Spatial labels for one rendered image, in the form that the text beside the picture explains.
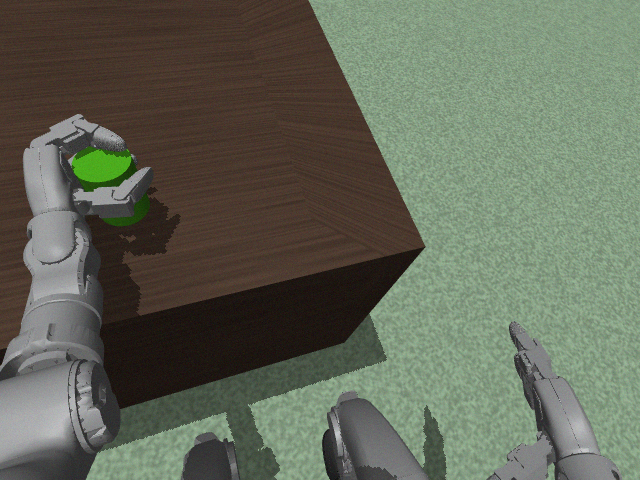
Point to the can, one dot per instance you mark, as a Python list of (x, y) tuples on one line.
[(102, 168)]

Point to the right robot hand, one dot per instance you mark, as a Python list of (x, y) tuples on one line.
[(562, 424)]

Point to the left robot arm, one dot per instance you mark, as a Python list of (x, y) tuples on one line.
[(57, 409)]

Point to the right robot foot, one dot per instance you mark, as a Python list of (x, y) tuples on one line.
[(329, 458)]

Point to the left robot hand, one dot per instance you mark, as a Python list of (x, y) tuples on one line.
[(51, 184)]

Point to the right robot arm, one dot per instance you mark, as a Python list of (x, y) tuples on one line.
[(584, 466)]

